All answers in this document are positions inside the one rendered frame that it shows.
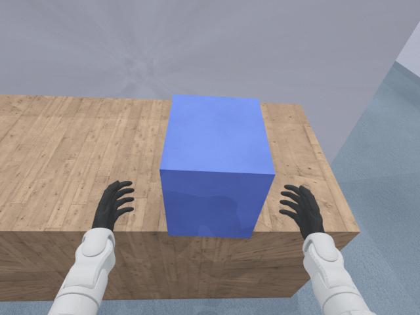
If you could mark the carton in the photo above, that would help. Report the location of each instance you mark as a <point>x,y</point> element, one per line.
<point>216,167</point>

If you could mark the robot left forearm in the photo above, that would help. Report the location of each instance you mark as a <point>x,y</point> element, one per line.
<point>83,288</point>

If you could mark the pedestal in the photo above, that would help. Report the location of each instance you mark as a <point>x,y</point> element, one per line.
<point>58,154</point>

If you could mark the robot right hand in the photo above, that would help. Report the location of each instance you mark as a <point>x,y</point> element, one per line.
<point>308,216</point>

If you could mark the robot left hand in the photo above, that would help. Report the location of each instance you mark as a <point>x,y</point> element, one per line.
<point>106,212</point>

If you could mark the robot right forearm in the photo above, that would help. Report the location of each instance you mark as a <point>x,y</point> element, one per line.
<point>332,285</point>

